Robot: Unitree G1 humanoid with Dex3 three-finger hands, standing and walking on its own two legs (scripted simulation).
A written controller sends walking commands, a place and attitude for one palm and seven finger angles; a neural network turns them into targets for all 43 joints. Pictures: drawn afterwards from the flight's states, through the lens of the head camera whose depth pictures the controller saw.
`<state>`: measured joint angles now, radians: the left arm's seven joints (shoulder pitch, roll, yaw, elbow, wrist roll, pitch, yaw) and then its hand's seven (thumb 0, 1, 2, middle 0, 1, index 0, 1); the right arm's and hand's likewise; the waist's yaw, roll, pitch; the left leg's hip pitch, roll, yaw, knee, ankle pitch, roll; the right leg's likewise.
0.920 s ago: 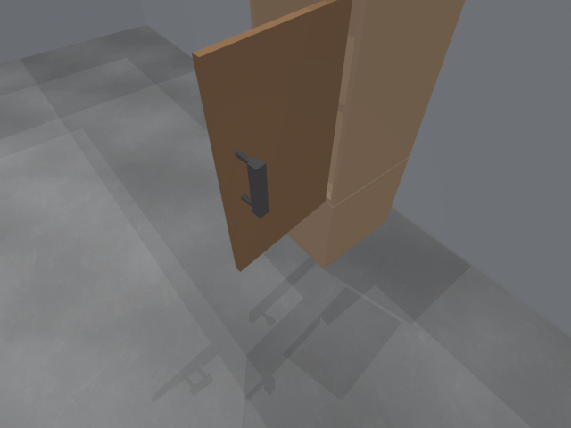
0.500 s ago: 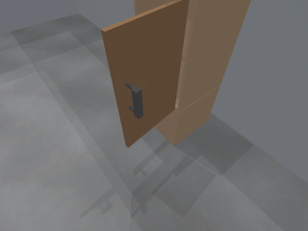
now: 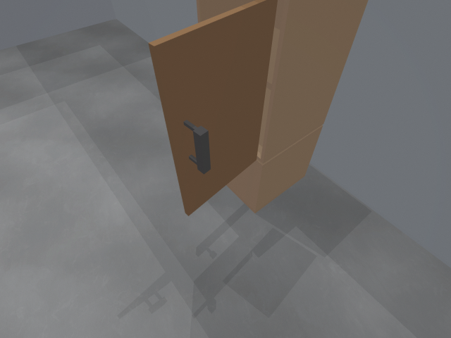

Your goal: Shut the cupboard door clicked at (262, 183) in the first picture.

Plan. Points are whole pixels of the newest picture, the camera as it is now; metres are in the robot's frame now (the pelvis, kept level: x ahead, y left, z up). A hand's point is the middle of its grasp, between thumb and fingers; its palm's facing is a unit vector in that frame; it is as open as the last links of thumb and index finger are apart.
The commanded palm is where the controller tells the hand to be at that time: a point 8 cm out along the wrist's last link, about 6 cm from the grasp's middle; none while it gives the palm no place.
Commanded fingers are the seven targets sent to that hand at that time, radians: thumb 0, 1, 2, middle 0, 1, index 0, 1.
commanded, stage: walk to a spot facing it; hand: left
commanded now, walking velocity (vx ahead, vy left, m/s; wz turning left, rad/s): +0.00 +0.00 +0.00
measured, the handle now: (196, 146) +0.55 +0.11 -0.02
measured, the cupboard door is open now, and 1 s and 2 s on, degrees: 97 97 97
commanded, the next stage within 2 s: none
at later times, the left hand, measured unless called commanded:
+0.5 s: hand out of the picture +0.06 +0.19 -0.17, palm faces -0.13 -0.95 -0.30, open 7.4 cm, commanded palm none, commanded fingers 0.00 0.90 0.90 -0.20 -0.30 -0.20 -0.30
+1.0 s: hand out of the picture +0.11 +0.14 -0.18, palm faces -0.37 -0.90 -0.22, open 7.4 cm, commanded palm none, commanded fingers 0.00 0.90 0.90 -0.20 -0.30 -0.20 -0.30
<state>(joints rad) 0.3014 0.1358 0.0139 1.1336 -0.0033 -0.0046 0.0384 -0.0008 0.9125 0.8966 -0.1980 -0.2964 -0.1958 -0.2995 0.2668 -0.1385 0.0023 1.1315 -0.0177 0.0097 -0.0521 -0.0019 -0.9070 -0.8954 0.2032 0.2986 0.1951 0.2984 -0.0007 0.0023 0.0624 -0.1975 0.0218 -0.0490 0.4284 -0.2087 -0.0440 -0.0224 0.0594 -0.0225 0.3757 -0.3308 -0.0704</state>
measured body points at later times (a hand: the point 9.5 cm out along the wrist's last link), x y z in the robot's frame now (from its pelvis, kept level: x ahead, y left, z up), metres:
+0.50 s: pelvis -0.03 -0.02 -0.02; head +0.02 -0.05 +0.42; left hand +0.07 +0.24 -0.15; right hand -0.04 -0.26 -0.19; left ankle +0.01 +0.15 -0.74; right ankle -0.07 -0.10 -0.75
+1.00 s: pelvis -0.01 -0.02 -0.01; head +0.04 -0.03 +0.43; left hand +0.13 +0.19 -0.17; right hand +0.01 -0.30 -0.13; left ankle +0.04 +0.11 -0.74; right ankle -0.07 -0.10 -0.73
